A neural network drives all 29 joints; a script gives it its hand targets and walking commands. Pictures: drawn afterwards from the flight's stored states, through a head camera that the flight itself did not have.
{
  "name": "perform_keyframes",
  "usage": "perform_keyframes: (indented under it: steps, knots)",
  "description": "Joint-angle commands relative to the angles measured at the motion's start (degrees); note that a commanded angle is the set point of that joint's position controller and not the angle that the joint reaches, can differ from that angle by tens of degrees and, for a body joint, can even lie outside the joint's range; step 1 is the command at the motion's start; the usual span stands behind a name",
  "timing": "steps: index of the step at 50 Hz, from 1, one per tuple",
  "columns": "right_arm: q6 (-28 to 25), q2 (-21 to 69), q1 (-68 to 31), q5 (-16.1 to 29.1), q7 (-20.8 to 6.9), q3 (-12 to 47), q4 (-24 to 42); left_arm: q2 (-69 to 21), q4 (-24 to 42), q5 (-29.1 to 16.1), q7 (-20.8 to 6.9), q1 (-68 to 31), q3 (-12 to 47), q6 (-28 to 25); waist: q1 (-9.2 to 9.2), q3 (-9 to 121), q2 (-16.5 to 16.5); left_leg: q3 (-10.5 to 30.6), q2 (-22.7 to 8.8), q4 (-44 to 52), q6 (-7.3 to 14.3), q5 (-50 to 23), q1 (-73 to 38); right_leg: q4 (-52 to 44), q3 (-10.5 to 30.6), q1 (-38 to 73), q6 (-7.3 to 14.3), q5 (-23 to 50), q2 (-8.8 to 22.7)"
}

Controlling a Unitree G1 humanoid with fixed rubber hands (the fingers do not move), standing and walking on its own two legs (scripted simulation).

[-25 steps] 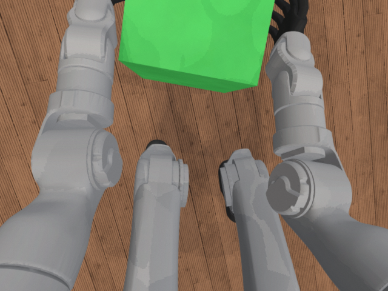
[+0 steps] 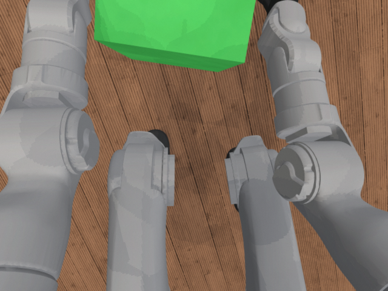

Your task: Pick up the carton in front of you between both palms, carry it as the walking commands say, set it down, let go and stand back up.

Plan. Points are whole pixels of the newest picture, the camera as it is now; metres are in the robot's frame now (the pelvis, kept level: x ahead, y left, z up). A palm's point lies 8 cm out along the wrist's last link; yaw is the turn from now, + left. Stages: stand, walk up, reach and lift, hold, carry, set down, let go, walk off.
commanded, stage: set down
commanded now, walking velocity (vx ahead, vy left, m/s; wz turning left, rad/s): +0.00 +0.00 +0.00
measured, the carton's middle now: (180, 2) +0.53 +0.09 -0.26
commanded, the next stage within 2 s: none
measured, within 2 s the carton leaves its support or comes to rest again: rests again in 0.02 s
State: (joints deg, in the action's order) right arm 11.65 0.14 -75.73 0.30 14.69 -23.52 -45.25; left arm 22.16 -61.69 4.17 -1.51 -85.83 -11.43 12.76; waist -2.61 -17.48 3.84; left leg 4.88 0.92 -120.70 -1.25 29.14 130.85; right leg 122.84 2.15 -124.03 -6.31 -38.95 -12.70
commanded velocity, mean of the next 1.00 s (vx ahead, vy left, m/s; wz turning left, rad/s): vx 0.00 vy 0.00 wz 0.00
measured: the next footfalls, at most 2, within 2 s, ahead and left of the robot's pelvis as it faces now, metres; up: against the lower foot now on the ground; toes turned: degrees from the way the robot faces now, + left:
none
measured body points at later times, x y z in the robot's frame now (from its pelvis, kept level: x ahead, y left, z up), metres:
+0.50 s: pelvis -0.01 +0.00 -0.01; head +0.35 +0.06 +0.23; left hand +0.54 +0.24 -0.18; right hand +0.54 -0.07 -0.18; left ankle +0.12 +0.13 -0.36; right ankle +0.09 -0.12 -0.36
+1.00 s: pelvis -0.01 +0.01 -0.02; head +0.37 +0.06 +0.20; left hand +0.53 +0.27 -0.23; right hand +0.54 -0.10 -0.22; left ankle +0.12 +0.13 -0.36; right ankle +0.09 -0.12 -0.36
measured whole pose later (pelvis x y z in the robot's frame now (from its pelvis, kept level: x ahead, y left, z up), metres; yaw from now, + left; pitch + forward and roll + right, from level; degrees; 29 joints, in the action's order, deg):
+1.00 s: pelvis -0.01 +0.01 -0.02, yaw -1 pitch +32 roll -5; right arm 6.0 -9.2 -83.3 5.0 10.1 -15.4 -57.5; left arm 31.2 -71.9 -2.7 -2.2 -89.2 -9.8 3.8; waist -1.6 -29.6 4.3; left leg 3.5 -1.9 -126.0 1.0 29.6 128.5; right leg 127.3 0.3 -122.0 -5.8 -37.9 -9.7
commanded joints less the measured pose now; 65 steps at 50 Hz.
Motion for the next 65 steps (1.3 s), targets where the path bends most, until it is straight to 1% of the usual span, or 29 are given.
perform_keyframes:
  steps: [1,3,5,9,17,31,32,37,39,40,41,42,43,44,45,47,49,51,53,55,57,59,63,65]
  knots:
    - [-1.63,45.29,-41.42,4.75,-15.4,25.94,5.96,-49.91,4.81,-5.7,-14.91,-24.81,13.87,-1.55,-3.83,65.84,0.36,-6.01,3.06,5.32,2.73,-23.73,-40.34,-9.76,-7.69,21.35,2.4,22.39,0.88]
    - [-1.75,44.52,-42.18,4.83,-15.34,25.75,5.52,-48.76,4.67,-5.98,-14.9,-26.12,13.83,-1.78,-3.93,64.9,0.62,-5.98,2.91,5.03,2.87,-22.73,-39.58,-9.4,-7.55,21.6,2.59,21.79,0.95]
    - [-1.51,43.85,-42.2,4.61,-15.5,24.99,4.22,-47.38,3.53,-5.18,-14.95,-26.02,12.98,-1.64,-4.38,62.29,1.18,-5.96,2.79,5.07,3.08,-20.17,-38.55,-9.27,-7.59,20.95,2.71,19.14,0.93]
    - [-1.12,42.05,-41.39,3.42,-15.88,22.82,2.02,-45.57,0.98,-3.81,-15.44,-25.06,10.89,-1.28,-4.36,56.82,2.12,-5.62,2.5,5.12,3.71,-16.0,-36.05,-9.31,-7.8,18.91,2.97,15.05,0.9]
    - [-0.3,37.56,-37.5,-0.14,-16.97,16.88,-2.69,-41.95,-2.85,-0.35,-16.17,-22.28,7.16,-0.26,-3.76,46.54,1.1,-4.76,2.2,5.53,4.5,-11.2,-32.65,-9.34,-8.1,13.37,3.5,9.9,0.83]
    - [1.22,29.57,-30.47,-4.87,-17.7,9.45,-8.41,-33.79,-7.18,4.41,-16.28,-17.09,1.92,1.47,-3.36,35.59,0.94,-3.18,1.78,6.3,5.28,-5.17,-29.42,-8.65,-7.56,10.76,3.74,6.04,1.67]
    - [1.17,29.05,-30.01,-5.02,-17.72,9.13,-8.34,-33.62,-7.34,4.4,-16.35,-16.87,1.82,1.5,-3.08,35.12,0.95,-3.07,1.83,6.22,5.38,-4.93,-29.16,-8.54,-7.5,11.03,3.73,6.03,1.76]
    - [0.49,27.14,-28.3,-4.84,-17.21,8.61,-8.39,-31.22,-7.74,4.21,-15.84,-16.61,1.97,0.64,-3.01,35.37,0.5,-2.79,1.51,5.83,4.99,-6.37,-30.64,-7.65,-7.66,12.14,3.26,7.42,2.23]
    - [-0.35,22.67,-25.98,-4.99,-16.06,7.53,-7.69,-26.35,-7.26,4.38,-14.6,-15.96,1.22,-0.46,-2.92,36.31,0.09,-2.91,1.15,5.47,4.48,-7.59,-32.24,-7.3,-7.84,13.1,2.63,8.41,2.67]
    - [-0.93,18.66,-24.22,-4.99,-15.0,6.6,-7.37,-21.96,-7.3,4.36,-13.44,-15.34,0.51,-1.2,-2.66,37.07,-0.22,-2.99,0.83,5.25,4.11,-8.42,-33.37,-7.14,-8.03,13.61,2.25,9.14,2.94]
    - [-1.8,11.55,-21.19,-5.14,-13.06,4.79,-6.92,-14.19,-7.76,4.19,-11.48,-13.96,-0.96,-2.3,-2.15,37.92,-0.52,-3.04,0.32,4.97,3.61,-9.2,-34.49,-7.07,-8.27,14.53,1.74,10.01,3.38]
    - [-2.63,4.13,-18.25,-4.89,-11.15,3.76,-7.43,-5.36,-7.72,3.43,-9.21,-13.73,-2.05,-3.61,-2.2,39.78,-0.72,-3.09,-0.05,4.62,3.3,-10.93,-36.31,-6.83,-8.31,15.67,1.35,11.51,3.94]
    - [-3.7,-4.53,-16.28,-4.21,-8.77,2.57,-7.7,4.24,-7.76,2.41,-6.48,-13.03,-3.06,-5.25,-1.83,41.83,-1.28,-3.11,-0.44,4.27,2.81,-12.29,-38.41,-6.72,-8.51,16.23,1.06,12.52,4.39]
    - [-4.92,-11.92,-15.17,-2.71,-6.51,2.27,-7.27,12.34,-6.56,0.54,-3.78,-13.83,-3.43,-7.15,-1.54,44.77,-1.85,-2.87,-0.72,3.66,2.47,-14.5,-40.55,-6.52,-8.51,16.72,0.79,14.35,4.77]
    - [-5.85,-14.18,-16.51,-0.44,-5.18,3.5,-7.01,15.68,-5.69,-1.69,-1.93,-16.94,-2.43,-8.59,-1.49,48.4,-2.91,-2.29,-0.89,2.86,2.3,-17.55,-42.64,-6.01,-8.3,16.63,0.67,16.56,4.94]
    - [-6.92,-16.27,-19.03,3.73,-4.08,7.02,-6.96,18.99,-3.98,-5.97,0.15,-21.74,0.31,-10.42,-1.73,55.22,-4.86,-1.55,-1.32,1.89,2.07,-22.28,-46.53,-5.19,-7.98,16.82,0.76,19.3,5.38]
    - [-7.49,-16.31,-21.09,7.26,-3.87,10.43,-6.07,19.83,-2.09,-9.71,0.61,-24.32,3.03,-11.61,-2.04,60.71,-5.84,-1.48,-1.7,1.19,2.07,-25.24,-49.22,-4.47,-7.8,18.22,1.05,21.55,5.59]
    - [-7.49,-15.52,-22.15,10.46,-3.83,13.76,-5.03,19.94,-2.17,-13.17,0.01,-24.04,5.72,-11.84,-1.99,63.58,-5.72,-1.63,-2.01,1.02,2.19,-25.46,-50.62,-4.35,-7.88,20.15,1.46,21.97,5.82]
    - [-7.05,-15.46,-22.19,12.17,-3.67,15.2,-3.98,19.98,-2.96,-15.12,-0.98,-23.29,7.35,-11.27,-1.81,64.65,-5.66,-2.0,-2.28,1.11,2.3,-24.36,-51.05,-4.89,-8.06,21.12,1.75,21.24,5.96]
    - [-6.45,-15.84,-21.97,12.55,-3.31,15.43,-2.73,20.28,-3.61,-16.09,-1.84,-22.37,8.18,-10.52,-1.25,66.07,-5.7,-2.43,-2.48,1.4,2.44,-22.95,-51.51,-5.71,-8.33,22.5,1.86,20.29,6.06]
    - [-5.74,-16.38,-21.59,12.1,-2.67,14.88,-1.3,20.97,-3.53,-16.27,-2.34,-21.85,8.35,-9.77,-0.57,68.29,-6.06,-2.96,-2.52,2.06,2.52,-21.81,-52.76,-6.88,-8.64,24.13,1.95,19.37,6.0]
    - [-4.74,-16.36,-21.17,11.39,-1.78,14.06,0.91,21.74,-2.07,-15.82,-2.47,-21.76,8.26,-8.82,0.01,72.01,-7.11,-3.66,-2.31,3.24,2.55,-21.17,-55.32,-8.46,-8.99,26.02,2.13,18.7,5.72]
    - [-2.38,-15.12,-19.95,9.82,-0.08,12.07,6.22,21.95,3.29,-13.34,-2.07,-22.08,6.52,-6.38,-0.09,79.84,-9.63,-5.6,-1.1,7.0,2.29,-21.94,-60.53,-12.44,-9.5,29.25,2.55,18.77,4.6]
    - [-1.24,-14.57,-18.0,8.44,0.33,10.56,6.33,21.26,4.11,-11.51,-2.02,-21.0,5.17,-5.11,0.03,79.0,-10.12,-6.25,-0.55,9.5,2.13,-21.28,-60.33,-14.82,-9.57,28.88,2.69,17.89,4.16]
